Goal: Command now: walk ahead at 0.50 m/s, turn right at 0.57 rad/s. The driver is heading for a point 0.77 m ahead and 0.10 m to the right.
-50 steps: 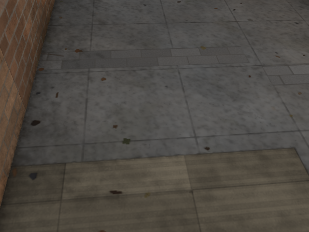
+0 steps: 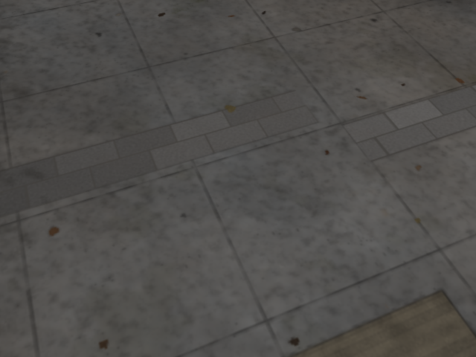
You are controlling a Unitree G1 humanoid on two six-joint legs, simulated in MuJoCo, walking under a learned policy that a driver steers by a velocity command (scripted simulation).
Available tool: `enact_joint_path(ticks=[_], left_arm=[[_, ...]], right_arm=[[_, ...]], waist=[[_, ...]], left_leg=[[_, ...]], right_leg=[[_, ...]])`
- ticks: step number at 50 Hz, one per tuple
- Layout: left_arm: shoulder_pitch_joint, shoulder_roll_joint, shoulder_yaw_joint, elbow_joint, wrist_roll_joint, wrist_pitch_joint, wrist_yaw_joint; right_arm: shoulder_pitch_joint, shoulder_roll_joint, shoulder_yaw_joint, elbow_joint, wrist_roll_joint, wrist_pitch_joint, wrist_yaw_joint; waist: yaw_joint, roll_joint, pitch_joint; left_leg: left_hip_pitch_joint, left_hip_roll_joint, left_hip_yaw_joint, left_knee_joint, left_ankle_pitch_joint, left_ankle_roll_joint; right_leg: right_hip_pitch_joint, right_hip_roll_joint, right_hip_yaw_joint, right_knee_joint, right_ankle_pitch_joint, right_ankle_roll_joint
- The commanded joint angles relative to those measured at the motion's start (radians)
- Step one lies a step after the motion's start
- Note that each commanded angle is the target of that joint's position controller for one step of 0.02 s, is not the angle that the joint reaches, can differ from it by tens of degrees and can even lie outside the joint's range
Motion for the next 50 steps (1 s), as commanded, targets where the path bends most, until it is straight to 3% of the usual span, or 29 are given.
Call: enact_joint_path(ticks=[1,4,6,11,15,17,18,19,20,21,22,23,24,25,27,29,32,36,39,43,46,47,48,49,50], left_arm=[[-0.018,0.038,0.009,-0.073,0.033,0.013,-0.029],[-0.064,0.018,0.007,-0.114,0.030,0.038,-0.045],[-0.135,0.012,0.002,-0.159,0.032,0.043,-0.056],[-0.286,-0.005,-0.019,-0.243,0.027,0.035,-0.083],[-0.379,0.010,-0.023,-0.293,0.035,0.034,-0.092],[-0.356,0.024,-0.017,-0.287,0.036,0.033,-0.084],[-0.312,0.034,-0.012,-0.278,0.038,0.031,-0.077],[-0.222,0.049,0.000,-0.254,0.035,0.025,-0.069],[-0.067,0.075,0.017,-0.202,0.041,0.016,-0.057],[0.051,0.160,0.044,-0.171,0.044,0.014,-0.038],[-0.001,0.261,0.065,-0.202,0.019,0.023,-0.028],[0.028,0.235,0.063,-0.202,0.010,0.036,-0.017],[-0.018,0.194,0.050,-0.182,0.008,0.035,-0.006],[-0.055,0.141,0.035,-0.171,0.005,0.028,-0.004],[-0.111,0.092,0.017,-0.175,-0.004,0.010,-0.001],[-0.076,0.091,0.012,-0.159,-0.022,-0.011,-0.012],[-0.003,0.102,0.011,-0.121,-0.019,-0.024,-0.017],[0.054,0.099,0.001,-0.091,-0.014,-0.030,-0.017],[0.084,0.084,-0.012,-0.071,0.000,-0.038,-0.009],[0.111,0.086,-0.023,-0.037,0.012,-0.041,0.010],[0.078,0.114,-0.026,-0.028,0.019,-0.044,0.027],[0.068,0.131,-0.023,-0.026,0.024,-0.039,0.033],[0.051,0.150,-0.018,-0.030,0.026,-0.033,0.035],[0.005,0.161,-0.017,-0.052,0.015,-0.033,0.034],[0.042,0.087,-0.034,-0.110,-0.012,-0.044,0.020]], right_arm=[[0.166,-0.074,-0.021,0.012,0.001,-0.019,-0.005],[0.209,-0.075,-0.024,0.040,0.021,-0.051,0.004],[0.221,-0.086,-0.023,0.047,0.025,-0.059,0.005],[0.233,-0.111,-0.027,0.066,0.028,-0.061,0.009],[0.308,-0.156,-0.037,0.097,0.027,-0.042,0.001],[0.313,-0.180,-0.041,0.104,0.023,-0.022,-0.009],[0.322,-0.196,-0.044,0.108,0.022,-0.011,-0.014],[0.329,-0.220,-0.051,0.109,0.021,0.006,-0.014],[0.327,-0.220,-0.051,0.100,0.023,0.019,-0.013],[0.353,-0.168,-0.040,0.065,0.012,0.021,-0.008],[0.349,-0.095,-0.029,-0.020,0.024,0.011,0.013],[0.211,-0.172,-0.043,-0.047,0.008,-0.002,0.017],[0.174,-0.147,-0.035,-0.062,0.022,-0.015,0.021],[0.198,-0.135,-0.031,-0.048,0.024,-0.019,0.019],[0.243,-0.119,-0.027,-0.032,-0.005,0.017,0.023],[0.242,-0.118,-0.032,-0.035,-0.019,0.050,0.036],[0.174,-0.098,-0.028,-0.049,-0.011,0.064,0.045],[0.057,-0.104,-0.029,-0.075,0.007,0.063,0.050],[-0.017,-0.093,-0.022,-0.097,0.015,0.058,0.053],[-0.091,-0.082,-0.011,-0.129,0.013,0.047,0.060],[-0.004,-0.097,-0.017,-0.110,0.011,0.044,0.051],[0.091,-0.116,-0.025,-0.084,0.010,0.041,0.045],[0.228,-0.141,-0.037,-0.042,0.007,0.034,0.040],[0.382,-0.177,-0.054,-0.002,-0.008,0.027,0.032],[0.460,-0.314,-0.095,0.003,-0.018,0.033,0.020]], waist=[[-0.075,0.115,-0.070],[-0.054,0.124,-0.058],[-0.048,0.100,-0.029],[-0.053,0.113,0.011],[-0.086,0.108,0.030],[-0.078,0.131,0.015],[-0.060,0.143,-0.022],[-0.022,0.151,-0.079],[0.043,0.110,-0.174],[0.068,-0.025,-0.284],[-0.003,-0.262,-0.370],[0.060,-0.042,-0.312],[0.024,0.008,-0.192],[-0.028,0.068,-0.109],[-0.090,0.045,-0.082],[-0.100,0.037,-0.076],[-0.075,0.012,-0.039],[-0.028,-0.019,-0.007],[-0.006,-0.022,0.021],[0.009,-0.015,0.056],[-0.046,-0.053,-0.009],[-0.088,-0.068,-0.060],[-0.147,-0.072,-0.127],[-0.234,-0.043,-0.198],[-0.215,0.181,-0.306]], left_leg=[[0.271,0.267,-0.258,-0.267,0.057,0.111],[0.258,0.279,-0.169,-0.291,0.184,0.127],[0.248,0.301,-0.133,-0.317,0.227,0.145],[0.190,0.256,0.057,-0.327,0.345,0.102],[0.311,0.286,0.118,-0.290,0.452,0.091],[0.386,0.293,0.159,-0.179,0.694,0.078],[0.408,0.297,0.175,-0.077,0.837,0.074],[0.413,0.295,0.190,0.084,0.920,0.071],[0.321,0.278,0.209,0.316,0.825,0.049],[0.086,0.242,0.206,0.618,0.358,0.020],[-0.324,0.017,0.103,0.966,-0.379,-0.035],[-0.447,0.060,-0.062,0.993,-0.303,-0.023],[-0.459,0.105,-0.072,0.930,-0.203,-0.015],[-0.387,0.140,-0.071,0.817,-0.161,-0.018],[-0.255,0.162,-0.076,0.714,-0.158,-0.035],[-0.244,0.152,-0.055,0.659,-0.131,-0.052],[-0.302,0.154,-0.033,0.536,-0.003,-0.058],[-0.363,0.141,-0.022,0.394,0.136,-0.035],[-0.376,0.107,-0.012,0.300,0.184,-0.013],[-0.356,0.049,0.019,0.168,0.150,0.031],[-0.180,-0.041,0.090,0.114,0.030,0.085],[-0.096,-0.070,0.096,0.101,-0.015,0.106],[0.043,-0.086,0.080,0.049,-0.015,0.130],[0.282,-0.018,-0.021,-0.010,0.027,0.180],[0.600,0.273,-0.466,0.004,0.083,0.338]], right_leg=[[-0.280,-0.107,0.006,0.061,0.088,0.021],[-0.332,-0.114,-0.008,0.049,0.131,0.032],[-0.399,-0.130,-0.008,0.015,0.197,0.040],[-0.310,-0.133,-0.086,-0.275,0.402,0.026],[-0.270,-0.112,-0.165,-0.426,0.320,-0.022],[-0.232,-0.068,-0.207,-0.462,0.215,-0.049],[-0.167,-0.034,-0.221,-0.479,0.170,-0.068],[-0.066,0.002,-0.226,-0.507,0.135,-0.091],[0.150,0.029,-0.206,-0.580,0.161,-0.120],[0.404,-0.165,0.058,-0.611,0.061,-0.162],[0.637,-0.418,0.651,-0.770,0.068,-0.317],[0.603,-0.399,0.599,-0.819,0.157,-0.298],[0.490,-0.380,0.444,-0.815,0.269,-0.274],[0.340,-0.336,0.350,-0.833,0.408,-0.234],[0.196,-0.251,0.226,-0.863,0.517,-0.198],[0.176,-0.229,0.190,-0.886,0.593,-0.204],[0.202,-0.214,0.132,-0.932,0.614,-0.163],[0.288,-0.206,0.061,-0.950,0.659,-0.089],[0.343,-0.217,0.009,-0.959,0.697,-0.070],[0.432,-0.255,-0.056,-0.943,0.820,-0.058],[0.474,-0.266,-0.111,-0.775,1.279,-0.022],[0.487,-0.271,-0.120,-0.643,1.394,-0.013],[0.456,-0.268,-0.129,-0.462,1.376,-0.009],[0.282,-0.246,-0.157,-0.216,1.152,-0.002],[-0.104,-0.081,-0.202,0.227,0.489,0.050]])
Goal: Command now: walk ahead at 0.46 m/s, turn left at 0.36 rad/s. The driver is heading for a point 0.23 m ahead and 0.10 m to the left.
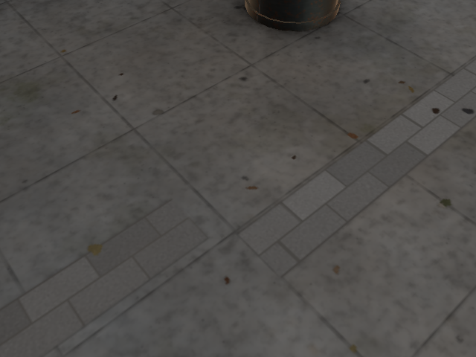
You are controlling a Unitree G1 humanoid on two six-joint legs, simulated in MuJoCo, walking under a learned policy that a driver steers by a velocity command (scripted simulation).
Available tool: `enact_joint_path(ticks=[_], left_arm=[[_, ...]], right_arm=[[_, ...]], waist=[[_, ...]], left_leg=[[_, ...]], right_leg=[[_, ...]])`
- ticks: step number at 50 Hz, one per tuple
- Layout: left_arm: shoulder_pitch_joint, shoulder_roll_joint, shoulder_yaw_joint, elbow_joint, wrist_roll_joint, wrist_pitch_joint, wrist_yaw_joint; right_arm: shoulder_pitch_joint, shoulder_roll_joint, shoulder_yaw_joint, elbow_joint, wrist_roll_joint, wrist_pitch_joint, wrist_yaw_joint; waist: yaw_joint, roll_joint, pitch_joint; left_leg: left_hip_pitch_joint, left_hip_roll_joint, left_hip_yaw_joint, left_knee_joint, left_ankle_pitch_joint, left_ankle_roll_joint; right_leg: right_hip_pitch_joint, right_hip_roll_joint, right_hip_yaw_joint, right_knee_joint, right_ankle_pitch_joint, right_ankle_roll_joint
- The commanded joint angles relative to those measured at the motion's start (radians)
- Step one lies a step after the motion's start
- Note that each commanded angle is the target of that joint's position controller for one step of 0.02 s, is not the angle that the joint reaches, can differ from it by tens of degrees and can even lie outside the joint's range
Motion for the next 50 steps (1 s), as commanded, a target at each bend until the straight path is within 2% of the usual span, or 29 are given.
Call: enact_joint_path(ticks=[1,2,3,4,5,7,8,10,13,17,19,21,22,23,24,25,26,27,28,29,31,33,34,35,36,38,41,50], left_arm=[[0.008,0.134,0.026,-0.128,-0.009,-0.031,-0.010],[-0.040,0.129,0.022,-0.141,-0.003,-0.033,-0.015],[-0.068,0.125,0.017,-0.148,-0.010,-0.038,-0.017],[-0.071,0.116,0.018,-0.142,-0.006,-0.029,-0.018],[-0.063,0.110,0.015,-0.144,0.005,-0.009,-0.019],[-0.036,0.087,0.012,-0.136,0.011,0.026,-0.025],[-0.029,0.076,0.010,-0.136,0.006,0.035,-0.027],[-0.054,0.068,0.009,-0.140,0.003,0.043,-0.028],[-0.135,0.059,0.004,-0.151,0.000,0.049,-0.028],[-0.206,0.062,0.001,-0.155,-0.009,0.051,-0.018],[-0.208,0.068,0.001,-0.147,-0.008,0.047,-0.009],[-0.172,0.069,0.002,-0.126,-0.008,0.038,0.001],[-0.130,0.064,0.002,-0.107,-0.005,0.030,0.005],[-0.078,0.086,0.005,-0.088,0.002,0.017,0.012],[-0.041,0.153,0.016,-0.082,0.003,0.010,0.016],[-0.067,0.130,0.011,-0.078,-0.023,0.026,0.014],[-0.091,0.072,-0.008,-0.088,-0.021,0.032,0.006],[-0.128,0.062,-0.015,-0.089,-0.010,0.033,0.003],[-0.158,0.061,-0.019,-0.087,-0.001,0.037,0.006],[-0.184,0.069,-0.020,-0.081,-0.002,0.042,0.012],[-0.226,0.087,-0.015,-0.068,-0.012,0.052,0.014],[-0.199,0.094,-0.009,-0.049,-0.024,0.058,0.009],[-0.183,0.091,-0.006,-0.039,-0.030,0.062,0.005],[-0.183,0.089,-0.001,-0.028,-0.032,0.066,0.002],[-0.178,0.084,0.000,-0.013,-0.026,0.065,0.001],[-0.156,0.068,0.001,0.014,-0.021,0.060,0.001],[-0.151,0.058,0.003,0.044,-0.021,0.053,-0.001],[-0.130,0.037,-0.002,0.124,-0.022,0.065,0.003]], right_arm=[[0.350,-0.266,-0.089,0.042,0.025,0.002,-0.014],[0.267,-0.234,-0.083,0.030,0.044,0.004,-0.015],[0.213,-0.166,-0.065,0.020,0.038,0.003,-0.014],[0.183,-0.123,-0.051,0.019,0.036,-0.001,-0.015],[0.166,-0.099,-0.041,0.025,0.039,-0.007,-0.017],[0.178,-0.113,-0.038,0.038,0.034,-0.023,-0.015],[0.186,-0.131,-0.042,0.046,0.032,-0.027,-0.016],[0.195,-0.138,-0.039,0.055,0.030,-0.026,-0.019],[0.212,-0.125,-0.029,0.067,0.033,-0.013,-0.027],[0.248,-0.121,-0.024,0.090,0.027,-0.002,-0.040],[0.245,-0.119,-0.021,0.100,0.021,0.005,-0.046],[0.226,-0.114,-0.018,0.106,0.023,0.010,-0.052],[0.208,-0.110,-0.015,0.108,0.030,0.009,-0.056],[0.211,-0.105,-0.011,0.106,0.036,0.002,-0.057],[0.294,-0.071,-0.002,0.099,0.032,-0.005,-0.056],[0.384,-0.038,0.002,0.150,0.047,0.017,-0.058],[0.323,-0.075,-0.004,0.155,0.037,0.038,-0.066],[0.266,-0.076,-0.007,0.149,0.032,0.050,-0.065],[0.234,-0.065,-0.005,0.152,0.032,0.061,-0.061],[0.233,-0.053,-0.001,0.162,0.031,0.071,-0.058],[0.280,-0.021,0.012,0.206,0.027,0.077,-0.059],[0.262,-0.049,0.012,0.223,0.017,0.075,-0.061],[0.234,-0.063,0.014,0.219,0.013,0.070,-0.061],[0.230,-0.064,0.014,0.235,0.019,0.065,-0.059],[0.232,-0.047,0.020,0.246,0.021,0.057,-0.058],[0.230,-0.049,0.020,0.262,0.026,0.044,-0.064],[0.227,-0.046,0.023,0.278,0.028,0.032,-0.069],[0.260,-0.023,0.033,0.324,0.027,0.032,-0.075]], waist=[[-0.115,0.134,-0.339],[-0.083,0.042,-0.200],[-0.062,-0.016,-0.110],[-0.030,-0.056,-0.053],[-0.004,-0.041,-0.032],[0.013,0.003,-0.049],[0.020,0.020,-0.063],[0.017,0.039,-0.076],[-0.016,0.078,-0.085],[-0.059,0.086,-0.087],[-0.061,0.085,-0.071],[-0.045,0.080,-0.052],[-0.015,0.059,-0.047],[0.003,0.011,-0.079],[-0.045,-0.104,-0.157],[-0.052,-0.200,-0.221],[-0.032,-0.159,-0.187],[-0.032,-0.133,-0.133],[-0.041,-0.113,-0.109],[-0.061,-0.118,-0.086],[-0.094,-0.122,-0.080],[-0.067,-0.086,-0.055],[-0.045,-0.073,-0.015],[-0.037,-0.024,0.049],[-0.036,-0.007,0.044],[-0.027,0.021,0.016],[-0.022,0.013,-0.016],[-0.025,0.008,0.018]], left_leg=[[0.756,0.429,-0.833,-0.191,0.284,0.307],[0.614,0.407,-0.655,-0.201,0.362,0.279],[0.482,0.379,-0.537,-0.222,0.507,0.247],[0.380,0.330,-0.436,-0.241,0.594,0.201],[0.301,0.286,-0.357,-0.270,0.642,0.167],[0.238,0.241,-0.267,-0.284,0.786,0.137],[0.236,0.226,-0.234,-0.285,0.840,0.132],[0.261,0.195,-0.184,-0.279,0.889,0.098],[0.312,0.161,-0.146,-0.262,0.856,0.027],[0.393,0.192,-0.170,-0.231,0.798,0.012],[0.409,0.218,-0.198,-0.198,0.778,0.026],[0.411,0.235,-0.234,-0.147,0.739,0.034],[0.392,0.223,-0.239,-0.102,0.680,0.015],[0.336,0.192,-0.237,-0.049,0.555,-0.022],[0.260,0.130,-0.207,0.030,0.178,-0.051],[0.248,0.031,-0.155,0.098,-0.283,-0.071],[0.233,0.020,-0.150,0.129,-0.451,-0.073],[0.223,0.018,-0.157,0.138,-0.468,-0.076],[0.235,0.025,-0.155,0.124,-0.449,-0.086],[0.274,0.042,-0.151,0.071,-0.385,-0.095],[0.367,0.043,-0.125,-0.103,-0.186,-0.113],[0.383,0.080,-0.169,-0.184,-0.087,-0.117],[0.338,0.113,-0.204,-0.205,-0.123,-0.113],[0.237,0.116,-0.203,-0.202,-0.162,-0.107],[0.218,0.121,-0.206,-0.220,-0.155,-0.104],[0.220,0.133,-0.214,-0.245,-0.111,-0.099],[0.240,0.143,-0.219,-0.253,-0.065,-0.091],[0.252,0.152,-0.217,-0.263,-0.052,-0.081]], right_leg=[[-0.658,0.032,0.111,0.910,-0.064,0.038],[-0.698,-0.052,0.174,0.885,0.024,0.032],[-0.679,-0.083,0.154,0.828,0.065,0.037],[-0.643,-0.109,0.146,0.753,0.067,0.041],[-0.595,-0.122,0.138,0.688,0.068,0.054],[-0.520,-0.113,0.107,0.609,0.094,0.071],[-0.513,-0.107,0.095,0.567,0.119,0.079],[-0.529,-0.106,0.076,0.465,0.184,0.087],[-0.532,-0.104,0.056,0.303,0.285,0.089],[-0.512,-0.097,0.059,0.161,0.324,0.077],[-0.481,-0.087,0.066,0.101,0.269,0.065],[-0.418,-0.076,0.073,-0.006,0.235,0.038],[-0.336,-0.080,0.082,-0.128,0.313,0.022],[-0.191,-0.143,0.147,-0.210,0.590,0.006],[-0.027,-0.312,0.289,-0.130,1.051,-0.049],[-0.034,-0.424,0.393,-0.124,1.174,-0.206],[-0.104,-0.435,0.441,-0.183,1.035,-0.236],[-0.166,-0.405,0.422,-0.226,0.887,-0.222],[-0.211,-0.371,0.387,-0.258,0.755,-0.193],[-0.268,-0.333,0.341,-0.284,0.638,-0.150],[-0.312,-0.245,0.259,-0.288,0.437,-0.063],[-0.341,-0.206,0.250,-0.310,0.182,-0.005],[-0.358,-0.185,0.249,-0.329,0.070,0.014],[-0.322,-0.164,0.224,-0.330,0.090,0.016],[-0.272,-0.169,0.223,-0.303,0.153,0.010],[-0.209,-0.168,0.209,-0.257,0.287,0.000],[-0.169,-0.165,0.194,-0.229,0.392,-0.004],[-0.187,-0.156,0.186,-0.235,0.374,0.012]])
